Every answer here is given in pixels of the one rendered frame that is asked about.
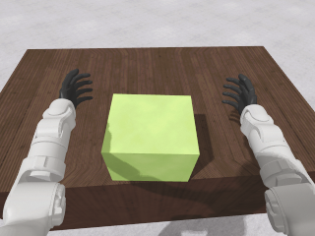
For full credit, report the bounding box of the pedestal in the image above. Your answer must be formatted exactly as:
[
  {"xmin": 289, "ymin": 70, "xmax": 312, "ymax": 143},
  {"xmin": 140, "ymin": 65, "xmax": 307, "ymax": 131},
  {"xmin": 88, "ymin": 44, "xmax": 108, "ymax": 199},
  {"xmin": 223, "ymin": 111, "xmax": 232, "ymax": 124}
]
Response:
[{"xmin": 0, "ymin": 45, "xmax": 315, "ymax": 231}]

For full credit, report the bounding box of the carton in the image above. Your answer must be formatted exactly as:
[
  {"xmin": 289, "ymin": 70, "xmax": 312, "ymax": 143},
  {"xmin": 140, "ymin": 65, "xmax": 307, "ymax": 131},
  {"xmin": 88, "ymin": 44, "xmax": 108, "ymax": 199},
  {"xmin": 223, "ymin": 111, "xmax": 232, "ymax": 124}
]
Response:
[{"xmin": 101, "ymin": 93, "xmax": 200, "ymax": 182}]

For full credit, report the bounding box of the left robot upper arm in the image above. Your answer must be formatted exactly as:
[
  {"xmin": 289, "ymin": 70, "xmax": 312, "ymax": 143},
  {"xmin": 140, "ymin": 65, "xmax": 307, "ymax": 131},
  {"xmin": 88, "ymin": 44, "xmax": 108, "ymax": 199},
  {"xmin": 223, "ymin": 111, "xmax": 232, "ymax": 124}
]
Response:
[{"xmin": 0, "ymin": 182, "xmax": 66, "ymax": 236}]

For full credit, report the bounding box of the robot right hand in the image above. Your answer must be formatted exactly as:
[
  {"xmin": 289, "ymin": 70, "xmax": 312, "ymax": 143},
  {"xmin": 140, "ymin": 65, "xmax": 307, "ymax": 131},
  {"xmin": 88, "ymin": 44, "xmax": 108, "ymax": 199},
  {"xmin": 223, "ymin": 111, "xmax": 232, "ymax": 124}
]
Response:
[{"xmin": 221, "ymin": 74, "xmax": 258, "ymax": 116}]

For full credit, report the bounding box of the robot left hand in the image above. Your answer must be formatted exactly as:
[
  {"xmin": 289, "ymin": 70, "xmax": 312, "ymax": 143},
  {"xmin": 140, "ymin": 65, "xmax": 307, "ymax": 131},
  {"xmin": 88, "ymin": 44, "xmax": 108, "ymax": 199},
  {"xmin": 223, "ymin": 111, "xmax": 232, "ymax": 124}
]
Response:
[{"xmin": 58, "ymin": 68, "xmax": 93, "ymax": 109}]

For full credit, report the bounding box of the robot left forearm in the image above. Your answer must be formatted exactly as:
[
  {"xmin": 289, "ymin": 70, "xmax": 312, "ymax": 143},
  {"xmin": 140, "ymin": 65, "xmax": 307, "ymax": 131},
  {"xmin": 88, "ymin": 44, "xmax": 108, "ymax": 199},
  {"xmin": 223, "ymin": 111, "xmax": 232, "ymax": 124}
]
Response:
[{"xmin": 3, "ymin": 98, "xmax": 76, "ymax": 225}]

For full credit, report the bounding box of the robot right forearm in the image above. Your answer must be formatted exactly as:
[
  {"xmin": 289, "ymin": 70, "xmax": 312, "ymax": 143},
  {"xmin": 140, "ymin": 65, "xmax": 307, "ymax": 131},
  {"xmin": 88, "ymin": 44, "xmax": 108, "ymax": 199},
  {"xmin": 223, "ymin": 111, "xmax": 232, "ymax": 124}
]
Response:
[{"xmin": 240, "ymin": 104, "xmax": 315, "ymax": 188}]

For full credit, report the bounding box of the right robot upper arm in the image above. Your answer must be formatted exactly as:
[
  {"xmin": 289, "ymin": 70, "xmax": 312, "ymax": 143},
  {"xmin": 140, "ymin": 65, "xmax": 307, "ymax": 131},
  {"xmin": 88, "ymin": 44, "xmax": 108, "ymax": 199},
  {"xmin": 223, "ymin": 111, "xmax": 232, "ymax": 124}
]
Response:
[{"xmin": 264, "ymin": 183, "xmax": 315, "ymax": 236}]

